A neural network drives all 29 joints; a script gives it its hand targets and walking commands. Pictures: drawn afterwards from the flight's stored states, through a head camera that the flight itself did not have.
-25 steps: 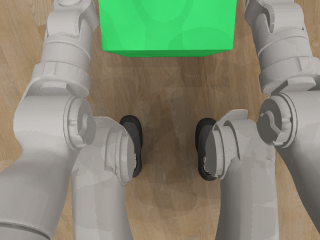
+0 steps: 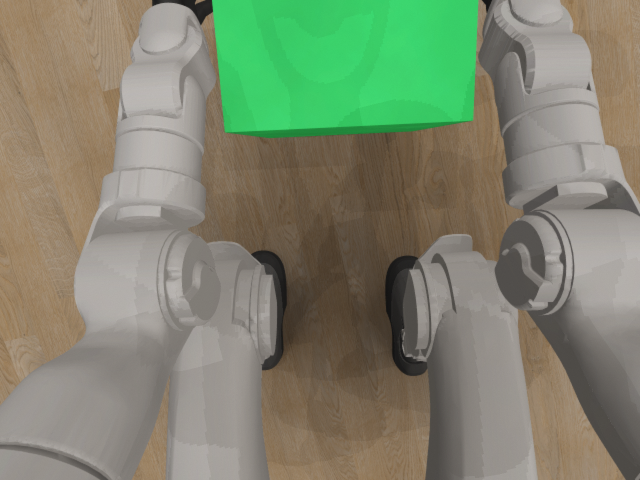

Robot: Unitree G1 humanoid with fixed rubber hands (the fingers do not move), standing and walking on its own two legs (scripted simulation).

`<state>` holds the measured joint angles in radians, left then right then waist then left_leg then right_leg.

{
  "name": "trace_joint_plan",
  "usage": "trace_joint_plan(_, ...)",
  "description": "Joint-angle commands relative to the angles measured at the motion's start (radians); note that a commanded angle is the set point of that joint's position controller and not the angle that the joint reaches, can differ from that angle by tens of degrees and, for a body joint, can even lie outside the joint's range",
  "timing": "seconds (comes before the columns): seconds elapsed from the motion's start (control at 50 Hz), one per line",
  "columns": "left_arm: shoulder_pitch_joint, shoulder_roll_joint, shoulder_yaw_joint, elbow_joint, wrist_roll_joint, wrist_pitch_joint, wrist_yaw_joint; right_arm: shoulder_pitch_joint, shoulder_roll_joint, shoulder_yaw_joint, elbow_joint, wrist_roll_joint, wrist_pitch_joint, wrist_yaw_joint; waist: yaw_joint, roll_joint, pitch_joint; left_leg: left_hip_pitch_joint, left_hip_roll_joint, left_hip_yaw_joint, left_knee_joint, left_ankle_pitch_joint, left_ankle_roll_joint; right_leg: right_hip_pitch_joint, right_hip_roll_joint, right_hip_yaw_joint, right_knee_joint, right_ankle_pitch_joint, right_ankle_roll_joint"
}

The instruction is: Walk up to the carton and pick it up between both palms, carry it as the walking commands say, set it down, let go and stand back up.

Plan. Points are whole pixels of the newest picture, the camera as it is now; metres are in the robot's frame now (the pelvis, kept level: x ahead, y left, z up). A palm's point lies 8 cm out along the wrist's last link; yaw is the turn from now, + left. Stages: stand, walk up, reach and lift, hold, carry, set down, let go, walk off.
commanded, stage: reach and lift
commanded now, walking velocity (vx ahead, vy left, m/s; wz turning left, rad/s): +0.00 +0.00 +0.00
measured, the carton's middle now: (340, 37) +0.53 -0.01 -0.20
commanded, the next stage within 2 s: none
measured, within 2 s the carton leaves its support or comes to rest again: neither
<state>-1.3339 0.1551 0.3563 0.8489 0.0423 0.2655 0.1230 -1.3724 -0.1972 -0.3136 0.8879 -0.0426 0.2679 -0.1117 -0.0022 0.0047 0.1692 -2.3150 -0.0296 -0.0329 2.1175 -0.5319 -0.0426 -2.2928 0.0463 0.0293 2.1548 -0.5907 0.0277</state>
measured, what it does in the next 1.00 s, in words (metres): rises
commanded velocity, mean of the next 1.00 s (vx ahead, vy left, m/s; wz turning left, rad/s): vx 0.00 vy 0.00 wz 0.00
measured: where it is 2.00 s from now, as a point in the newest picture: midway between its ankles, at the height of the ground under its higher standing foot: (337, 331)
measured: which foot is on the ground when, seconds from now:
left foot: down 0.00-1.00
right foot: down 0.00-1.00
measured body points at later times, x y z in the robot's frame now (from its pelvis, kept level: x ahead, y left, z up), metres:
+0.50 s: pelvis +0.01 +0.00 +0.04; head +0.35 +0.00 +0.34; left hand +0.55 +0.15 -0.08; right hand +0.56 -0.16 -0.08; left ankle +0.12 +0.13 -0.35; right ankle +0.10 -0.12 -0.35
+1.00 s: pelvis +0.00 +0.00 +0.09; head +0.30 +0.00 +0.43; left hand +0.53 +0.15 +0.00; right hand +0.54 -0.16 +0.01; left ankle +0.12 +0.13 -0.35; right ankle +0.10 -0.12 -0.35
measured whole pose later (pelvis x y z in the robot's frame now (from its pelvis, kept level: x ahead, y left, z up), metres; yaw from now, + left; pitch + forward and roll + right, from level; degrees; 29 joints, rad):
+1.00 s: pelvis +0.00 +0.00 +0.09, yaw +0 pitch +45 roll +1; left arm -1.15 0.00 0.50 0.65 0.24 0.39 0.06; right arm -1.18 -0.05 -0.48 0.71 -0.22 0.38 -0.04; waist 0.00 0.00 -0.08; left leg -2.11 -0.03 -0.03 1.80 -0.48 -0.03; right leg -2.09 0.05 0.04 1.83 -0.53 0.03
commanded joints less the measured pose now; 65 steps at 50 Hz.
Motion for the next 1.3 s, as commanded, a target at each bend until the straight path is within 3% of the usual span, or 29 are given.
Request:
trace_joint_plan(0.0,-0.701,-0.953,-0.416,-0.142,-0.1,-0.01,-0.281,-0.595,1.025,0.397,-0.09,0.106,0.002,0.321,0.004,-0.013,-1.25,0.69,-0.104,0.134,-0.142,0.277,0.023,0.567,0.085,-0.109,-0.214,0.297,-0.004)
trace_joint_plan(0.3,-0.604,-1.022,-0.404,-0.156,-0.046,0.042,-0.299,-0.515,1.081,0.358,-0.106,0.04,0.051,0.331,0.0,-0.011,-1.282,0.718,-0.117,0.131,-0.224,0.324,0.018,0.609,0.101,-0.105,-0.29,0.348,-0.004)
trace_joint_plan(0.5,-0.583,-1.066,-0.468,-0.238,-0.062,0.058,-0.289,-0.494,1.134,0.416,-0.19,0.057,0.07,0.325,0.008,-0.019,-1.439,0.809,-0.129,0.126,-0.275,0.388,0.015,0.706,0.112,-0.103,-0.335,0.41,0.003)
trace_joint_plan(0.86,-0.502,-1.123,-0.372,-0.162,0.03,0.101,-0.312,-0.428,1.164,0.332,-0.126,-0.018,0.101,0.339,0.005,-0.017,-1.328,0.827,-0.133,0.118,-0.423,0.284,0.017,0.708,0.119,-0.098,-0.48,0.301,0.001)
trace_joint_plan(1.28,-0.423,-1.196,-0.383,-0.174,0.047,0.13,-0.333,-0.35,1.245,0.33,-0.129,-0.04,0.13,0.349,0.004,-0.013,-1.349,0.94,-0.142,0.11,-0.561,0.273,0.018,0.838,0.129,-0.094,-0.618,0.294,0.004)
